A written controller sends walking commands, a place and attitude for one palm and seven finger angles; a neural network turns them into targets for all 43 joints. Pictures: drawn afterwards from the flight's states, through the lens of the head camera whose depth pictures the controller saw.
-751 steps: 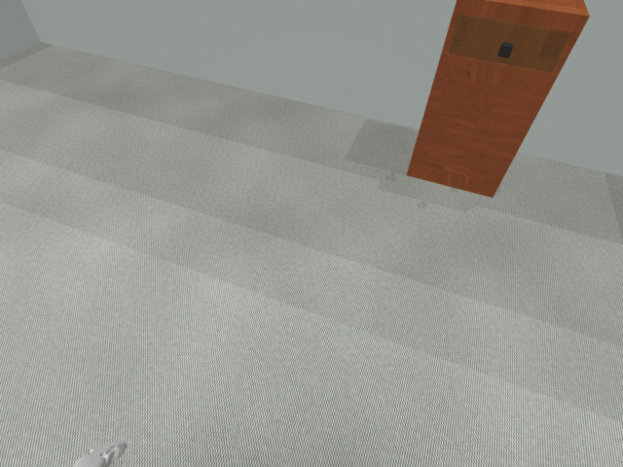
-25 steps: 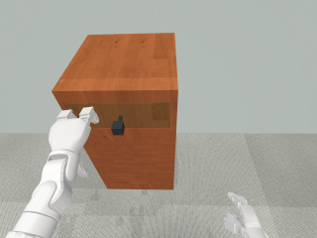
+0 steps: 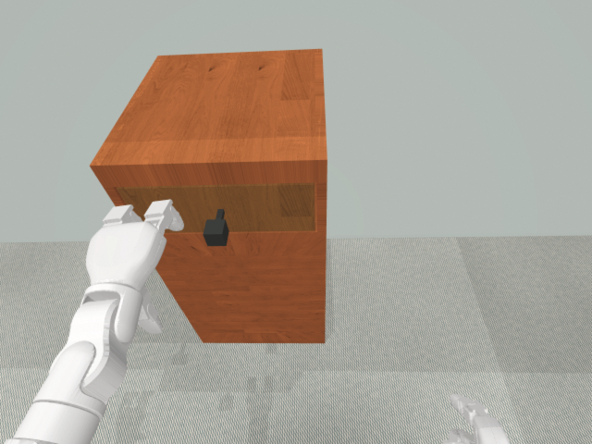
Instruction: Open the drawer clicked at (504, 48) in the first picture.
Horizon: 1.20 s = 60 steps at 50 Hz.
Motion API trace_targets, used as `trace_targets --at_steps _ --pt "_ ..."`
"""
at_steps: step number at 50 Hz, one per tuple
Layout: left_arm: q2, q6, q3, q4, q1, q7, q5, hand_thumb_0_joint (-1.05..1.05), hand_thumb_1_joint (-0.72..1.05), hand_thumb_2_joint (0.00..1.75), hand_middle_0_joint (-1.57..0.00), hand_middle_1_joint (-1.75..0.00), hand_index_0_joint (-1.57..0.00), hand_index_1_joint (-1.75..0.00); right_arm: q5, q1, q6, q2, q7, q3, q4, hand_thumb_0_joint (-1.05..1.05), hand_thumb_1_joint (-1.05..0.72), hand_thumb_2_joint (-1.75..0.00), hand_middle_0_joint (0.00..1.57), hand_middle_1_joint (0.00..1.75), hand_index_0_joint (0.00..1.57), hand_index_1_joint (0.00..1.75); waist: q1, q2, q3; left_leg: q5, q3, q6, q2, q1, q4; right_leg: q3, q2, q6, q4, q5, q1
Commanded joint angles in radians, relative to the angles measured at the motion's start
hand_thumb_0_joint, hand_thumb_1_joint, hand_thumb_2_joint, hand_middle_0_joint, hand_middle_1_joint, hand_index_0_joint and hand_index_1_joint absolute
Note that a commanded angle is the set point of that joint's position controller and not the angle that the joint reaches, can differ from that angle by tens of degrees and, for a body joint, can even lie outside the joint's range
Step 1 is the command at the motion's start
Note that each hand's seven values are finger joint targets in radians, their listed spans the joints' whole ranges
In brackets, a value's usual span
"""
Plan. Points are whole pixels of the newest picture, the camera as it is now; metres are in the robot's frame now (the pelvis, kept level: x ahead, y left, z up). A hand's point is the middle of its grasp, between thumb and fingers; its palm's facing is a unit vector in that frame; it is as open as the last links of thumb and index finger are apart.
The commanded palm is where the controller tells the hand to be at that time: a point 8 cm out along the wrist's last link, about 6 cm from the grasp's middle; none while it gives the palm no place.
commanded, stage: move the hooked fingers above the handle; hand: left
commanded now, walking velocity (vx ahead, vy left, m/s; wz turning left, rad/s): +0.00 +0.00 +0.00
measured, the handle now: (218, 225) +0.51 +0.23 -0.07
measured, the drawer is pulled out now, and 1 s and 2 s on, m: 0.00 0.00 0.00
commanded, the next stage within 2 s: none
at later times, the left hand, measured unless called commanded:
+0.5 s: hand (174, 259) +0.34 +0.23 +0.04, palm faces -0.04 -0.06 -1.00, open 13.9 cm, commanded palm +0.33 +0.24 +0.10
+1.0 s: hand (191, 237) +0.41 +0.23 +0.02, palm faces -0.03 -0.04 -1.00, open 13.8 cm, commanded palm +0.39 +0.24 +0.08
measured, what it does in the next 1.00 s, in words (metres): stands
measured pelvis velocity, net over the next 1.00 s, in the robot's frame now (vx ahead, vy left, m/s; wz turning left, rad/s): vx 0.01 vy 0.00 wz -0.02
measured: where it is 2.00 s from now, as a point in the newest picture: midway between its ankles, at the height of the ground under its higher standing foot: outside the picture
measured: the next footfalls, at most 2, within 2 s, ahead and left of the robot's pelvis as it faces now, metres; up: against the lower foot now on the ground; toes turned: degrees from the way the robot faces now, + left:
none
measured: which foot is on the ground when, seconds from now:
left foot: down 0.00-1.00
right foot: down 0.00-1.00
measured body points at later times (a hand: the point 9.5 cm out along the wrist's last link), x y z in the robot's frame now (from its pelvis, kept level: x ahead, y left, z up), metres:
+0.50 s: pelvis +0.00 -0.02 -0.01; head +0.04 -0.05 +0.44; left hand +0.34 +0.23 +0.10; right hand +0.16 -0.28 -0.13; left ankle -0.01 +0.11 -0.74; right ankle -0.01 -0.12 -0.74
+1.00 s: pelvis +0.01 +0.00 -0.02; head +0.06 -0.02 +0.43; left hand +0.40 +0.23 +0.07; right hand +0.11 -0.26 -0.15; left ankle -0.01 +0.11 -0.74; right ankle -0.01 -0.12 -0.74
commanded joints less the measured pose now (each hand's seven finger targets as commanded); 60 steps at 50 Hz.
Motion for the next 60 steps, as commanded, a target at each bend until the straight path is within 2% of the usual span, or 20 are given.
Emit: trace_targets --at_steps 1,6,9,13,20,22,24,26,29,30,33,34,36,39,45,49,53,56,58,60 --pt "0.165 0.011 0.068 -0.181 -0.272 0.01 0.011 0.0 -0.5 0.3 -0.3 -1.2 -0.3 -1.2 0.0 -0.138 -0.05 -0.108 -0.014 -0.026 -0.165 0.0 -0.9 -0.9 0.2 0.3 0.2 0.3 -0.011 -0.049 -0.227 0.246 0.028 0.004 0.0 0.084 -0.072 -0.031 0.025 -0.04 -0.058 0.183 0.088" --pt "0.231 -0.03 0.122 -0.087 -0.361 0.004 0.03 0.0 -0.5 0.3 -0.3 -1.2 -0.3 -1.2 -0.004 -0.129 -0.054 -0.104 -0.037 -0.018 -0.152 0.0 -0.9 -0.9 0.2 0.3 0.2 0.3 -0.011 -0.091 -0.208 0.21 0.041 0.014 -0.013 0.046 -0.056 -0.018 0.022 -0.035 -0.059 0.182 0.083" --pt "0.292 -0.064 0.186 -0.045 -0.387 0.021 0.033 0.0 -0.5 0.3 -0.3 -1.2 -0.3 -1.2 -0.005 -0.122 -0.056 -0.103 -0.047 -0.02 -0.145 0.0 -0.9 -0.9 0.2 0.3 0.2 0.3 0.002 -0.063 -0.24 0.217 0.049 0.014 -0.021 0.025 -0.042 0.0 0.018 -0.033 -0.051 0.214 0.108" --pt "0.249 -0.085 0.148 0.034 -0.429 0.031 0.028 0.0 -0.5 0.3 -0.3 -1.2 -0.3 -1.2 0.002 -0.106 -0.062 -0.098 -0.052 -0.026 -0.137 0.0 -0.9 -0.9 0.2 0.3 0.2 0.3 -0.014 -0.046 -0.24 0.218 0.061 0.015 -0.025 0.003 -0.018 0.003 0.015 -0.029 -0.037 0.247 0.08" --pt "0.233 -0.116 0.112 0.082 -0.484 0.009 0.025 0.0 -0.5 0.3 -0.3 -1.2 -0.3 -1.2 0.0 -0.065 -0.064 -0.113 -0.05 -0.045 -0.138 0.0 -0.9 -0.9 0.2 0.3 0.2 0.3 -0.036 -0.069 -0.299 0.245 0.064 0.022 -0.029 -0.021 0.028 0.007 0.011 -0.022 -0.001 0.329 0.067" --pt "0.254 -0.135 0.136 0.069 -0.477 0.015 0.025 0.0 -0.5 0.3 -0.3 -1.2 -0.3 -1.2 -0.004 -0.052 -0.063 -0.115 -0.051 -0.053 -0.136 0.0 -0.9 -0.9 0.2 0.3 0.2 0.3 -0.029 -0.063 -0.343 0.274 0.065 0.025 -0.029 -0.015 0.044 0.012 0.009 -0.021 0.015 0.376 0.083" --pt "0.297 -0.151 0.179 0.094 -0.489 0.025 0.026 0.0 -0.5 0.3 -0.3 -1.2 -0.3 -1.2 -0.004 -0.041 -0.06 -0.118 -0.054 -0.056 -0.13 0.0 -0.9 -0.9 0.2 0.3 0.2 0.3 -0.028 -0.075 -0.338 0.258 0.063 0.025 -0.031 -0.043 0.051 0.016 0.01 -0.02 0.018 0.364 0.079" --pt "0.279 -0.163 0.168 0.133 -0.537 0.044 0.035 0.0 -0.5 0.3 -0.3 -1.2 -0.3 -1.2 -0.002 -0.024 -0.058 -0.116 -0.053 -0.058 -0.119 0.0 -0.9 -0.9 0.2 0.3 0.2 0.3 -0.041 -0.081 -0.313 0.252 0.062 0.025 -0.027 -0.058 0.057 0.004 0.013 -0.023 0.03 0.343 0.036" --pt "0.323 -0.171 0.214 0.154 -0.567 0.082 0.052 0.0 -0.5 0.3 -0.3 -1.2 -0.3 -1.2 -0.003 -0.004 -0.056 -0.121 -0.051 -0.069 -0.112 0.0 -0.9 -0.9 0.2 0.3 0.2 0.3 -0.034 -0.063 -0.354 0.279 0.059 0.022 -0.023 -0.06 0.069 -0.001 0.022 -0.031 0.05 0.336 0.031" --pt "0.307 -0.17 0.2 0.145 -0.571 0.095 0.056 0.0 -0.5 0.3 -0.3 -1.2 -0.3 -1.2 -0.002 0.003 -0.056 -0.117 -0.047 -0.07 -0.116 0.0 -0.9 -0.9 0.2 0.3 0.2 0.3 -0.029 -0.013 -0.383 0.295 0.058 0.02 -0.024 -0.05 0.072 -0.004 0.021 -0.035 0.061 0.343 0.028" --pt "0.264 -0.15 0.171 0.189 -0.568 0.117 0.058 0.0 -0.5 0.3 -0.3 -1.2 -0.3 -1.2 -0.001 0.024 -0.055 -0.118 -0.038 -0.078 -0.108 0.0 -0.9 -0.9 0.2 0.3 0.2 0.3 -0.04 -0.014 -0.403 0.348 0.058 0.018 -0.017 -0.036 0.088 -0.016 0.029 -0.039 0.077 0.376 0.006" --pt "0.275 -0.137 0.184 0.22 -0.56 0.119 0.062 0.0 -0.5 0.3 -0.3 -1.2 -0.3 -1.2 -0.001 0.03 -0.051 -0.124 -0.036 -0.08 -0.104 0.0 -0.9 -0.9 0.2 0.3 0.2 0.3 -0.044 -0.039 -0.405 0.352 0.054 0.017 -0.014 -0.045 0.089 -0.02 0.034 -0.039 0.08 0.368 0.006" --pt "0.233 -0.115 0.135 0.247 -0.58 0.116 0.059 0.0 -0.5 0.3 -0.3 -1.2 -0.3 -1.2 0.003 0.041 -0.048 -0.128 -0.031 -0.08 -0.104 0.0 -0.9 -0.9 0.2 0.3 0.2 0.3 -0.056 -0.049 -0.383 0.345 0.057 0.017 -0.009 -0.048 0.087 -0.027 0.033 -0.037 0.078 0.359 -0.018" --pt "0.235 -0.092 0.119 0.309 -0.621 0.102 0.064 0.0 -0.5 0.3 -0.3 -1.2 -0.3 -1.2 0.004 0.056 -0.039 -0.139 -0.033 -0.078 -0.101 0.0 -0.9 -0.9 0.2 0.3 0.2 0.3 -0.071 -0.089 -0.366 0.328 0.05 0.018 -0.005 -0.064 0.084 -0.032 0.036 -0.037 0.074 0.329 -0.033" --pt "0.245 -0.137 0.111 0.301 -0.755 0.107 0.083 0.0 -0.5 0.3 -0.3 -1.2 -0.3 -1.2 -0.003 0.098 -0.036 -0.135 -0.033 -0.083 -0.098 0.0 -0.9 -0.9 0.2 0.3 0.2 0.3 -0.078 -0.012 -0.427 0.372 0.031 0.017 0.006 -0.008 0.102 -0.035 0.038 -0.046 0.094 0.297 -0.084" --pt "0.265 -0.154 0.145 0.37 -0.772 0.143 0.1 0.0 -0.5 0.3 -0.3 -1.2 -0.3 -1.2 -0.009 0.121 -0.03 -0.135 -0.032 -0.082 -0.086 0.0 -0.9 -0.9 0.2 0.3 0.2 0.3 -0.08 -0.02 -0.417 0.385 0.027 0.01 0.008 -0.042 0.115 -0.044 0.043 -0.048 0.112 0.29 -0.108" --pt "0.231 -0.128 0.117 0.478 -0.813 0.176 0.117 0.0 -0.5 0.3 -0.3 -1.2 -0.3 -1.2 -0.007 0.144 -0.028 -0.136 -0.018 -0.085 -0.073 0.0 -0.9 -0.9 0.2 0.3 0.2 0.3 -0.092 -0.014 -0.39 0.363 0.027 0.005 0.016 -0.06 0.121 -0.054 0.047 -0.05 0.119 0.251 -0.169" --pt "0.246 -0.112 0.118 0.51 -0.846 0.183 0.123 0.0 -0.5 0.3 -0.3 -1.2 -0.3 -1.2 -0.007 0.159 -0.023 -0.142 -0.013 -0.09 -0.072 0.0 -0.9 -0.9 0.2 0.3 0.2 0.3 -0.094 -0.009 -0.447 0.392 0.027 0.004 0.018 -0.049 0.132 -0.049 0.048 -0.05 0.128 0.273 -0.159" --pt "0.217 -0.109 0.093 0.517 -0.864 0.177 0.116 0.0 -0.5 0.3 -0.3 -1.2 -0.3 -1.2 -0.01 0.173 -0.022 -0.143 -0.011 -0.094 -0.068 0.0 -0.9 -0.9 0.2 0.3 0.2 0.3 -0.104 -0.007 -0.482 0.416 0.03 0.006 0.02 -0.031 0.143 -0.045 0.048 -0.047 0.128 0.293 -0.155" --pt "0.229 -0.117 0.1 0.535 -0.886 0.17 0.114 0.0 -0.5 0.3 -0.3 -1.2 -0.3 -1.2 -0.012 0.187 -0.019 -0.146 -0.012 -0.096 -0.065 0.0 -0.9 -0.9 0.2 0.3 0.2 0.3 -0.112 -0.022 -0.478 0.408 0.03 0.011 0.021 -0.041 0.148 -0.043 0.049 -0.044 0.126 0.293 -0.156"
